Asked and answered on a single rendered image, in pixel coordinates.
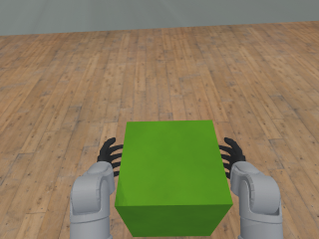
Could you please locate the left robot hand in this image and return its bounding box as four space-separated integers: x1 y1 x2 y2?
97 137 124 177

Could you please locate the carton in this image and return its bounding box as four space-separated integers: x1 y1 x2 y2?
115 119 233 237

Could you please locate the robot right forearm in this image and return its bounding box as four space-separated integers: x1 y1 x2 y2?
229 161 284 239

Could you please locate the right robot hand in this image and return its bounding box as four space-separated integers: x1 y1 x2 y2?
218 137 246 179

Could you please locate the robot left forearm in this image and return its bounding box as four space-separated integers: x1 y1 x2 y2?
70 161 116 239

